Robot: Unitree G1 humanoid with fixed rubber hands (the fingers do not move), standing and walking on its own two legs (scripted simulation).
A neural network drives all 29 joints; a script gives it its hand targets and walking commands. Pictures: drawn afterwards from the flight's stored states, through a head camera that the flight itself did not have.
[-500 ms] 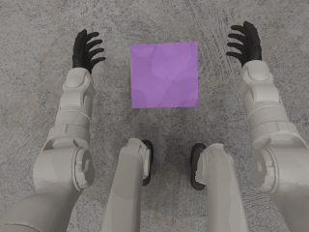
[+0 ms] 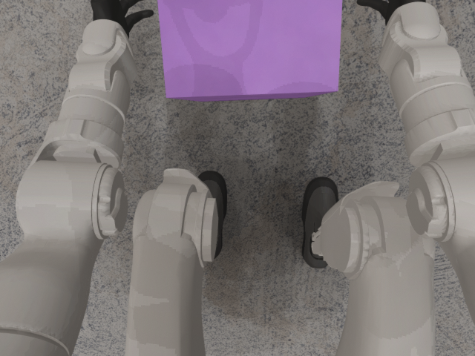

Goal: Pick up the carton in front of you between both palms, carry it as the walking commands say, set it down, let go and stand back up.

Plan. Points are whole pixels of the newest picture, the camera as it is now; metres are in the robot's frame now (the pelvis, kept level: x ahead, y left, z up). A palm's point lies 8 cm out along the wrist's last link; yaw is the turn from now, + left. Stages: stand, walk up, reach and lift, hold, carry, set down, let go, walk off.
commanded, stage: reach and lift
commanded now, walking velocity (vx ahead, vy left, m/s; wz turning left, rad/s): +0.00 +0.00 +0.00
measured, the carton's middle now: (250, 31) +0.52 +0.05 -0.26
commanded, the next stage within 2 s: none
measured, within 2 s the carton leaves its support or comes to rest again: leaves its support in 0.90 s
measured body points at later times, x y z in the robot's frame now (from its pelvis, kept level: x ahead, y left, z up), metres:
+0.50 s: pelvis +0.01 +0.01 -0.01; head +0.37 +0.03 +0.25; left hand +0.53 +0.22 -0.20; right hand +0.55 -0.12 -0.19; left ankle +0.12 +0.12 -0.35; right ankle +0.13 -0.12 -0.35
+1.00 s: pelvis +0.00 +0.00 -0.02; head +0.34 +0.03 +0.27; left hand +0.54 +0.20 -0.16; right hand +0.56 -0.10 -0.16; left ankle +0.12 +0.12 -0.35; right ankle +0.13 -0.12 -0.35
